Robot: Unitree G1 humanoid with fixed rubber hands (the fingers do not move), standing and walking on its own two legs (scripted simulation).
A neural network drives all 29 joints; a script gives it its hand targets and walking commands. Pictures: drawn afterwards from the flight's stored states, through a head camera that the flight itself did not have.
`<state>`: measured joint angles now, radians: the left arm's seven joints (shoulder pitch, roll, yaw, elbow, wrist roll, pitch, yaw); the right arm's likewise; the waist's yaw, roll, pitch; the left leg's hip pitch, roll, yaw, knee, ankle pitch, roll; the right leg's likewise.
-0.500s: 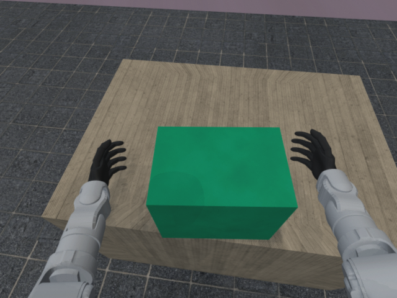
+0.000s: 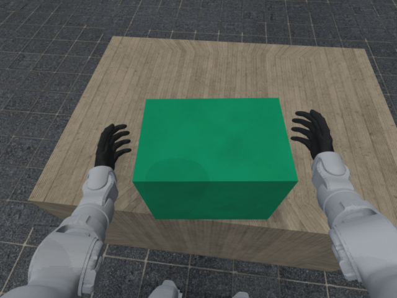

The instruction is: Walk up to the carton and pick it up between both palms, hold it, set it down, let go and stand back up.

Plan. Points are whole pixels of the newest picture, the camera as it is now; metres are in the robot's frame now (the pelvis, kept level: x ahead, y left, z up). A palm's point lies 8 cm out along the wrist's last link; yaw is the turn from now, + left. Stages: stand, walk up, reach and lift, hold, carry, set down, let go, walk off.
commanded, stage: reach and lift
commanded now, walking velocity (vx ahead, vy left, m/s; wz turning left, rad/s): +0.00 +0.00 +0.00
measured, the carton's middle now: (211, 163) +0.41 +0.03 -0.03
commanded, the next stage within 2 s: none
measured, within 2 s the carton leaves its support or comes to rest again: neither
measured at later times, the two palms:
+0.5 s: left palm (126, 159) +0.38 +0.21 +0.01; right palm (299, 150) +0.44 -0.16 +0.01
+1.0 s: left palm (126, 162) +0.37 +0.21 +0.01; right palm (297, 151) +0.43 -0.16 +0.01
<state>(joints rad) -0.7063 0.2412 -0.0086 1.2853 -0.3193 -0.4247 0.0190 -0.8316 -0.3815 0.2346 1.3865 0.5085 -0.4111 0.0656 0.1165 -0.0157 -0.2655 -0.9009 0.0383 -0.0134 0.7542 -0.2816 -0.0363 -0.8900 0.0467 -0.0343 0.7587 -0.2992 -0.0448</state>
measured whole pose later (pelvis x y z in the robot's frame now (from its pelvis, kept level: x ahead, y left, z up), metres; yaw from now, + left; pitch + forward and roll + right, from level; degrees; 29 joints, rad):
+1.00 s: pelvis +0.00 +0.00 -0.01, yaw +1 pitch +24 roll +0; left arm -0.72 0.14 0.09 1.28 -0.20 -0.49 0.08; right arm -0.88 -0.24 0.12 1.43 0.34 -0.44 -0.02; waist 0.09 0.00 -0.26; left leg -0.93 0.03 -0.03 0.80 -0.29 -0.05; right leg -0.92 0.04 -0.05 0.81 -0.33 -0.06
